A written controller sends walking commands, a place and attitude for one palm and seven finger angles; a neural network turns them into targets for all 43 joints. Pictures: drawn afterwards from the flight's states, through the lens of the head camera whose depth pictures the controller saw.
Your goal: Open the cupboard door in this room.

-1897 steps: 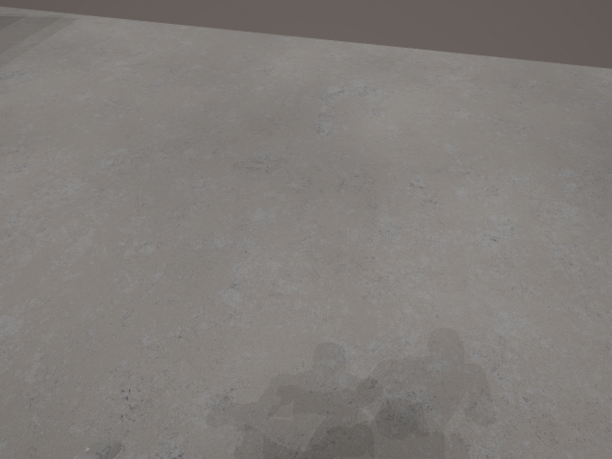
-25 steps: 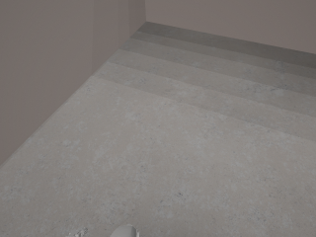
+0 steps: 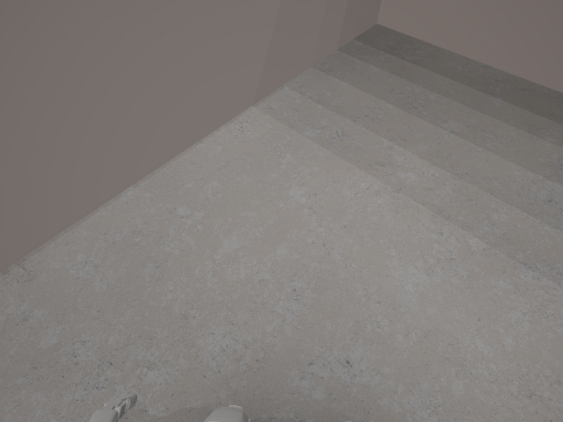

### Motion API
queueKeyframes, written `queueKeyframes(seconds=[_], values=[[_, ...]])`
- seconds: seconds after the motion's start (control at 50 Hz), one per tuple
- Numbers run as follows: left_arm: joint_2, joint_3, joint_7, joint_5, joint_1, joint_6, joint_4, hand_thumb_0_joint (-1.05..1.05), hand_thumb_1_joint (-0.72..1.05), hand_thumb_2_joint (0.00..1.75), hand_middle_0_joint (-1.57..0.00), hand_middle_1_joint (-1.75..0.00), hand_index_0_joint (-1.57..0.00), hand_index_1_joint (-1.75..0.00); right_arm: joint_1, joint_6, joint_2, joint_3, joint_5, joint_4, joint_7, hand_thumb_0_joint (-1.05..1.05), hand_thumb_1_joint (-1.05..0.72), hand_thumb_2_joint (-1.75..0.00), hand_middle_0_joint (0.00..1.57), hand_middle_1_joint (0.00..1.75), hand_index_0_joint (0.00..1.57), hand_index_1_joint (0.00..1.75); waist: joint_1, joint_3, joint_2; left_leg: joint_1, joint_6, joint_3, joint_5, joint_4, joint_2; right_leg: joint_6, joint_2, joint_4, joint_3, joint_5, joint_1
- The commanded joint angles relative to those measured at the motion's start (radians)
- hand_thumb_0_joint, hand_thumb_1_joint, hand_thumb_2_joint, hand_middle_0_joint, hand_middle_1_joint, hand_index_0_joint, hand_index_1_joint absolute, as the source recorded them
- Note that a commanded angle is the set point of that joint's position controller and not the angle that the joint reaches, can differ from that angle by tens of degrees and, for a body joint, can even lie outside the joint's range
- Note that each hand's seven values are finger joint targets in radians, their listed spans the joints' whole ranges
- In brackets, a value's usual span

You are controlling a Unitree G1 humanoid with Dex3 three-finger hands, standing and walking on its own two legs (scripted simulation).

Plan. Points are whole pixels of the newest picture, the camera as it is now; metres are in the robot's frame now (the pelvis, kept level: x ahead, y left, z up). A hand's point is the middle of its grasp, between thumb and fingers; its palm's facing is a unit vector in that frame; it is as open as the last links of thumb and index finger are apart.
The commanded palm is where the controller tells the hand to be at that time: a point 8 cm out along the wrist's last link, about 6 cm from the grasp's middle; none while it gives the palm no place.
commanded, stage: turn to face it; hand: left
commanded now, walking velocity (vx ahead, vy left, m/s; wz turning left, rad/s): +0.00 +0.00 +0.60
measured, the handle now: out of the picture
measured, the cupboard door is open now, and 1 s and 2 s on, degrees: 43 43 43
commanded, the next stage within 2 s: none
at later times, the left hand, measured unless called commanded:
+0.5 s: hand out of the picture +0.04 +0.21 -0.15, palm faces +0.34 -0.91 -0.26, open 7.4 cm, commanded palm none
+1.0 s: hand out of the picture -0.03 +0.18 -0.17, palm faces +0.61 -0.76 -0.23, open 7.4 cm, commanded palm none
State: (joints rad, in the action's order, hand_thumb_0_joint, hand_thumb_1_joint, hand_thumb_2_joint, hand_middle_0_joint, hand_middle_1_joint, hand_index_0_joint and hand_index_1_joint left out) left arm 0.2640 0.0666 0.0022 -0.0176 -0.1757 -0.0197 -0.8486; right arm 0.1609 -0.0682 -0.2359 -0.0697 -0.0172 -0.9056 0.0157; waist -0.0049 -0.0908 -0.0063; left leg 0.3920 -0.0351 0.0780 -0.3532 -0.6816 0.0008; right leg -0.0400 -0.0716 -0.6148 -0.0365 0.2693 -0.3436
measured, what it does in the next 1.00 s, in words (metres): steps on the spot, turning left: left foot, then right foot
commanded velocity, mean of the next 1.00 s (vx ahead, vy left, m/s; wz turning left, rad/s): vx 0.00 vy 0.00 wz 0.60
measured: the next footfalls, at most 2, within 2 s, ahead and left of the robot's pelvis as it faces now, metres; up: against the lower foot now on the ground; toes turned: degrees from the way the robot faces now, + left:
left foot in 0.28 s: +0.04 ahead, +0.12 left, +0.00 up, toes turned +16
right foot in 0.56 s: +0.12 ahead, -0.14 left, +0.00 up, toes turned +18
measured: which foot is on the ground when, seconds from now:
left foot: up 0.00-0.26, down 0.28-0.56, up 0.58-0.84, down 0.86-1.00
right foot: down 0.00-0.28, up 0.30-0.54, down 0.56-0.86, up 0.88-1.00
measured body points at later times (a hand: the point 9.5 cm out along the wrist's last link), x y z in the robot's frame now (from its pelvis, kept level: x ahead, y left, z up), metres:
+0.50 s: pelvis +0.02 -0.02 +0.01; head +0.08 +0.00 +0.46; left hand +0.03 +0.26 -0.13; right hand +0.19 -0.24 -0.13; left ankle +0.00 +0.11 -0.72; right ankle +0.06 -0.16 -0.69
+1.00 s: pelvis +0.04 -0.03 +0.01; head +0.07 +0.03 +0.45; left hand -0.06 +0.22 -0.15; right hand +0.28 -0.17 -0.12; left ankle -0.01 +0.07 -0.72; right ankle +0.10 -0.16 -0.65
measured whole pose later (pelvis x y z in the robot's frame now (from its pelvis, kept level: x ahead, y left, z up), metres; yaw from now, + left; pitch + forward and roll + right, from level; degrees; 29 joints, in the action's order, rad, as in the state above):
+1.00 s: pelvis +0.04 -0.03 +0.01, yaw +37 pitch +1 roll +0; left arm 0.26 0.07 0.01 -0.01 -0.17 -0.07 -0.91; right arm 0.12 -0.03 -0.21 -0.05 -0.02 -0.88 0.01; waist -0.01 -0.12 0.06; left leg 0.32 0.02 -0.01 -0.27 -0.58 0.01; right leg -0.08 -0.10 -1.09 -0.05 0.48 -0.46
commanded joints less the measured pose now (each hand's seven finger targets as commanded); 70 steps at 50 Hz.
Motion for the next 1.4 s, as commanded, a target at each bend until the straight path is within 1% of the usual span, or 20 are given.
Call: queueKeyframes(seconds=[0.0,0.08,0.14,0.2,0.22,0.26,0.32,0.48,0.5,0.54,0.64,0.74,0.8,0.84,0.9,1.12,1.14,1.18,1.24,1.38], values=[[0.188,0.041,0.028,-0.012,-0.062,0.023,0.057,0.00,0.90,0.90,-0.20,-0.30,-0.20,-0.30,-0.070,0.017,-0.105,-0.043,0.000,0.119,0.004,0.00,-0.90,-0.90,0.20,0.30,0.20,0.30,-0.017,0.098,0.275,0.184,0.008,-0.035,-0.196,-0.557,-0.009,0.191,-0.361,0.354,0.337,0.012,0.085],[0.124,0.027,0.031,-0.013,-0.018,0.027,0.059,0.00,0.90,0.90,-0.20,-0.30,-0.20,-0.30,-0.064,0.017,-0.053,-0.018,0.004,0.093,0.015,0.00,-0.90,-0.90,0.20,0.30,0.20,0.30,0.004,0.098,0.236,0.131,-0.027,-0.126,-0.144,-0.331,-0.043,0.144,-0.259,0.229,0.026,-0.456,0.191],[0.166,0.038,0.029,-0.014,-0.110,0.032,0.016,0.00,0.90,0.90,-0.20,-0.30,-0.20,-0.30,-0.101,0.033,-0.035,-0.002,0.011,0.099,0.018,0.00,-0.90,-0.90,0.20,0.30,0.20,0.30,-0.044,0.151,0.200,0.066,-0.022,-0.188,-0.131,-0.072,-0.008,0.144,-0.279,0.133,0.009,-0.674,0.334],[0.177,0.046,0.021,-0.002,-0.086,0.024,0.015,0.00,0.90,0.90,-0.20,-0.30,-0.20,-0.30,-0.026,0.036,-0.067,-0.008,0.007,0.081,0.014,0.00,-0.90,-0.90,0.20,0.30,0.20,0.30,0.000,0.161,0.188,-0.113,0.000,-0.199,0.069,0.151,0.002,0.078,-0.263,0.043,-0.065,-0.554,0.239],[0.158,0.045,0.018,0.006,-0.065,0.019,0.028,0.00,0.90,0.90,-0.20,-0.30,-0.20,-0.30,0.032,0.041,-0.114,-0.021,0.003,0.072,0.013,0.00,-0.90,-0.90,0.20,0.30,0.20,0.30,0.038,0.185,0.088,-0.265,0.028,-0.139,0.233,0.235,-0.047,0.034,-0.245,-0.060,-0.101,-0.420,0.116],[0.064,0.014,0.014,0.006,0.011,0.004,0.104,0.00,0.90,0.90,-0.20,-0.30,-0.20,-0.30,0.156,0.040,-0.286,-0.063,-0.008,0.054,-0.001,0.00,-0.90,-0.90,0.20,0.30,0.20,0.30,0.109,0.202,-0.293,-0.404,0.275,0.347,0.706,0.312,-0.444,-0.058,-0.049,-0.441,-0.076,0.421,-0.252],[0.074,0.026,0.016,0.004,0.068,-0.009,0.075,0.00,0.90,0.90,-0.20,-0.30,-0.20,-0.30,0.057,0.046,-0.224,-0.051,-0.012,0.063,-0.027,0.00,-0.90,-0.90,0.20,0.30,0.20,0.30,0.064,0.128,-0.248,-0.215,0.230,0.246,0.426,0.326,-0.312,-0.038,-0.048,-0.535,0.043,0.250,-0.244],[0.056,0.025,0.007,0.008,-0.075,0.002,0.028,0.00,0.90,0.90,-0.20,-0.30,-0.20,-0.30,-0.052,0.034,-0.205,-0.051,-0.009,0.089,-0.023,0.00,-0.90,-0.90,0.20,0.30,0.20,0.30,-0.017,0.148,-0.153,-0.059,0.147,0.176,0.327,0.242,-0.178,-0.023,0.059,0.017,-0.035,0.052,0.139],[0.084,0.034,0.013,0.004,-0.115,0.011,0.021,0.00,0.90,0.90,-0.20,-0.30,-0.20,-0.30,-0.067,0.032,-0.179,-0.050,-0.001,0.099,-0.021,0.00,-0.90,-0.90,0.20,0.30,0.20,0.30,-0.041,0.148,-0.085,0.017,0.105,0.149,0.222,0.177,-0.124,-0.013,0.022,0.173,-0.004,-0.015,0.240],[0.229,0.056,0.027,-0.015,-0.125,0.020,0.036,0.00,0.90,0.90,-0.20,-0.30,-0.20,-0.30,-0.072,0.031,-0.097,-0.038,0.006,0.139,-0.005,0.00,-0.90,-0.90,0.20,0.30,0.20,0.30,-0.064,0.120,0.317,0.200,-0.002,-0.060,-0.264,-0.290,0.059,0.175,-0.421,0.393,0.405,-0.055,0.246],[0.109,0.024,0.034,-0.009,-0.006,0.027,0.057,0.00,0.90,0.90,-0.20,-0.30,-0.20,-0.30,-0.058,0.013,-0.067,-0.026,0.004,0.088,0.013,0.00,-0.90,-0.90,0.20,0.30,0.20,0.30,0.011,0.097,0.244,0.154,-0.025,-0.090,-0.132,-0.411,-0.037,0.155,-0.255,0.248,0.044,-0.449,0.206],[0.170,0.039,0.028,-0.011,-0.109,0.030,0.011,0.00,0.90,0.90,-0.20,-0.30,-0.20,-0.30,-0.108,0.028,-0.039,-0.004,0.010,0.097,0.019,0.00,-0.90,-0.90,0.20,0.30,0.20,0.30,-0.041,0.144,0.213,0.034,-0.016,-0.189,-0.097,-0.035,0.001,0.137,-0.275,0.132,-0.014,-0.668,0.334],[0.171,0.047,0.020,0.004,-0.066,0.022,0.021,0.00,0.90,0.90,-0.20,-0.30,-0.20,-0.30,0.005,0.038,-0.094,-0.016,0.005,0.073,0.015,0.00,-0.90,-0.90,0.20,0.30,0.20,0.30,0.032,0.175,0.134,-0.213,0.016,-0.171,0.166,0.226,-0.008,0.053,-0.255,-0.029,-0.095,-0.505,0.188],[0.064,0.014,0.012,0.010,-0.008,0.011,0.093,0.00,0.90,0.90,-0.20,-0.30,-0.20,-0.30,0.140,0.044,-0.277,-0.063,-0.007,0.057,0.003,0.00,-0.90,-0.90,0.20,0.30,0.20,0.30,0.105,0.220,-0.311,-0.460,0.253,0.342,0.790,0.293,-0.423,-0.061,-0.055,-0.438,-0.109,0.399,-0.240],[0.078,0.023,0.020,0.004,0.068,-0.007,0.072,0.00,0.90,0.90,-0.20,-0.30,-0.20,-0.30,0.086,0.047,-0.231,-0.049,-0.008,0.054,-0.030,0.00,-0.90,-0.90,0.20,0.30,0.20,0.30,0.075,0.156,-0.216,-0.297,0.240,0.259,0.560,0.310,-0.322,-0.046,-0.055,-0.573,0.050,0.253,-0.263],[0.061,0.026,0.011,0.008,-0.066,0.002,0.030,0.00,0.90,0.90,-0.20,-0.30,-0.20,-0.30,-0.044,0.033,-0.199,-0.053,-0.006,0.082,-0.021,0.00,-0.90,-0.90,0.20,0.30,0.20,0.30,-0.015,0.141,-0.142,-0.050,0.149,0.218,0.274,0.261,-0.161,-0.019,0.061,0.054,-0.021,0.043,0.159],[0.101,0.035,0.016,0.004,-0.114,0.012,0.026,0.00,0.90,0.90,-0.20,-0.30,-0.20,-0.30,-0.060,0.033,-0.172,-0.051,0.002,0.093,-0.017,0.00,-0.90,-0.90,0.20,0.30,0.20,0.30,-0.045,0.149,-0.076,0.030,0.106,0.186,0.193,0.183,-0.108,-0.009,0.010,0.208,0.031,-0.008,0.271],[0.232,0.053,0.028,-0.015,-0.111,0.020,0.038,0.00,0.90,0.90,-0.20,-0.30,-0.20,-0.30,-0.058,0.033,-0.098,-0.039,0.005,0.129,-0.004,0.00,-0.90,-0.90,0.20,0.30,0.20,0.30,-0.056,0.119,0.301,0.212,0.002,-0.042,-0.263,-0.296,0.064,0.183,-0.425,0.397,0.417,0.001,0.249],[0.126,0.029,0.036,-0.006,0.023,0.019,0.069,0.00,0.90,0.90,-0.20,-0.30,-0.20,-0.30,-0.029,0.012,-0.101,-0.045,-0.001,0.090,0.007,0.00,-0.90,-0.90,0.20,0.30,0.20,0.30,0.021,0.081,0.273,0.194,-0.008,-0.033,-0.130,-0.543,-0.030,0.176,-0.297,0.315,0.176,-0.171,0.143],[0.183,0.044,0.026,-0.009,-0.093,0.025,0.016,0.00,0.90,0.90,-0.20,-0.30,-0.20,-0.30,-0.073,0.033,-0.045,-0.007,0.009,0.091,0.017,0.00,-0.90,-0.90,0.20,0.30,0.20,0.30,-0.026,0.135,0.200,0.001,-0.014,-0.195,-0.049,0.026,0.013,0.117,-0.268,0.099,-0.024,-0.627,0.306]])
